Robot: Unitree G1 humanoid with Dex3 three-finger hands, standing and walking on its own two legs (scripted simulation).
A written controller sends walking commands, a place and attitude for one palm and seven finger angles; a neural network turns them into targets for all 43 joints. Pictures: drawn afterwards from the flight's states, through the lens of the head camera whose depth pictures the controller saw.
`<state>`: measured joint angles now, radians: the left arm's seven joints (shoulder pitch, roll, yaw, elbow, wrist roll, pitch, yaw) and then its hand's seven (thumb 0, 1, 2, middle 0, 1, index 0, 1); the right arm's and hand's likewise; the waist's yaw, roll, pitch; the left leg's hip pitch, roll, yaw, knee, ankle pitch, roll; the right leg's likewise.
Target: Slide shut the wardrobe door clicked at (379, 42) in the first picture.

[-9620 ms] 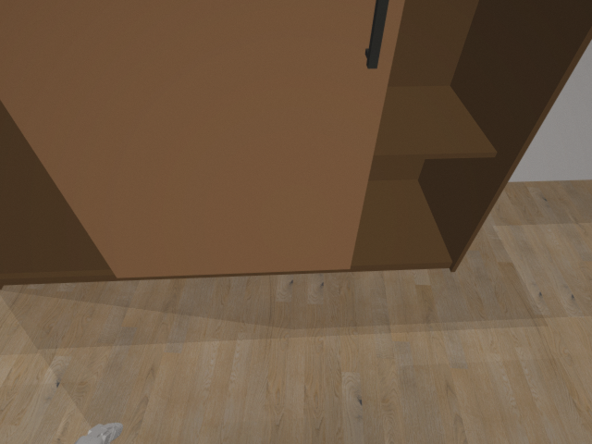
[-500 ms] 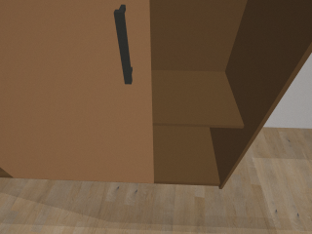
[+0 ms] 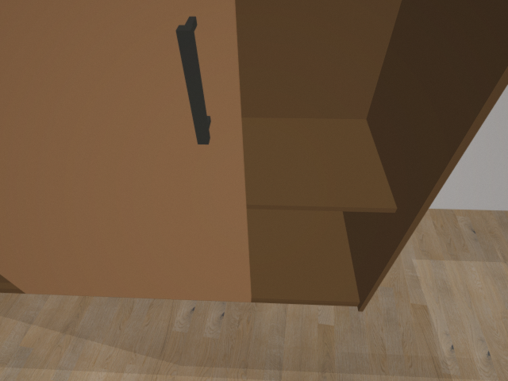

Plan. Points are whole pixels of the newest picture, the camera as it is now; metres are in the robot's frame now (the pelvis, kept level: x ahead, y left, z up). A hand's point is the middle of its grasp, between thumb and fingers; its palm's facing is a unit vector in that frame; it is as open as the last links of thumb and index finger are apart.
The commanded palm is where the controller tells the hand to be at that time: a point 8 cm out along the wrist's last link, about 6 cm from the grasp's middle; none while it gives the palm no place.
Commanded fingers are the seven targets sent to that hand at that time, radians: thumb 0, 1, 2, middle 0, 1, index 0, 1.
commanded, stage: look again from close up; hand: left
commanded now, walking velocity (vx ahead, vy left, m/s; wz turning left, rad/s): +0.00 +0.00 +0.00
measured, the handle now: (198, 85) +0.51 +0.12 +0.23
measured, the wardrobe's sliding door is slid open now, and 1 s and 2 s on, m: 0.43 0.43 0.43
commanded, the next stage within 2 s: none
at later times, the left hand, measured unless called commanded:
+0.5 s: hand out of the picture -0.02 +0.16 -0.17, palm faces +0.04 -0.98 -0.20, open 7.4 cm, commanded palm none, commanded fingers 0.00 0.90 0.90 -0.20 -0.30 -0.20 -0.30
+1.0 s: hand out of the picture -0.02 +0.16 -0.17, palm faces +0.04 -0.98 -0.20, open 7.4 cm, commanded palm none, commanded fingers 0.00 0.90 0.90 -0.20 -0.30 -0.20 -0.30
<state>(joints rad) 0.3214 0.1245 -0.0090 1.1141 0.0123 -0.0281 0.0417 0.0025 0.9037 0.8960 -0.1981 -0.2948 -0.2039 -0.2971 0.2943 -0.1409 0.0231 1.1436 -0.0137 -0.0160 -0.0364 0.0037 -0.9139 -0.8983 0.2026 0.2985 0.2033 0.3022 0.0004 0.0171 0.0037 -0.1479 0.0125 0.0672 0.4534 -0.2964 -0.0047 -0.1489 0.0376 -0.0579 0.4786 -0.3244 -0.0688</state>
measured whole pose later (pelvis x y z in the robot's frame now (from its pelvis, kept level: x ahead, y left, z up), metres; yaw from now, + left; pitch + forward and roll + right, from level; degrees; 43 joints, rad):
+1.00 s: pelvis +0.00 +0.00 +0.00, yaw +0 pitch +0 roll +1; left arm 0.33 0.12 -0.01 1.12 0.01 -0.03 0.04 0.00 0.90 0.90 -0.20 -0.29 -0.20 -0.30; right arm 0.30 -0.13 0.03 1.16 -0.01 -0.02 -0.04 0.00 -0.91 -0.90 0.20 0.30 0.20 0.30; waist 0.01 0.01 0.00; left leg -0.14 0.01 0.07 0.41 -0.27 -0.01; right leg -0.14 0.04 -0.06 0.44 -0.30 -0.07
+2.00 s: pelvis -0.01 +0.00 +0.00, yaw +0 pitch -1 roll +1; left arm 0.35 0.11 -0.01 1.13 0.01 -0.03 0.04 0.00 0.90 0.90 -0.20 -0.29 -0.20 -0.30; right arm 0.31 -0.12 0.02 1.16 -0.01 -0.02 -0.04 0.00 -0.91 -0.90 0.20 0.30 0.20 0.30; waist 0.01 0.00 0.00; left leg -0.15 0.02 0.06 0.40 -0.25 -0.01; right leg -0.14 0.04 -0.07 0.43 -0.28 -0.07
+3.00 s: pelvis -0.02 -0.01 +0.00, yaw +1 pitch -1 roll +1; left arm 0.36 0.11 -0.01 1.13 0.01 -0.03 0.04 0.00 0.90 0.90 -0.20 -0.29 -0.20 -0.30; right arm 0.32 -0.11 0.02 1.16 -0.01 -0.02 -0.04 0.00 -0.91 -0.90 0.20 0.30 0.20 0.30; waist 0.01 0.00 0.00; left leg -0.16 0.02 0.05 0.41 -0.23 -0.01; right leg -0.15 0.04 -0.08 0.42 -0.26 -0.08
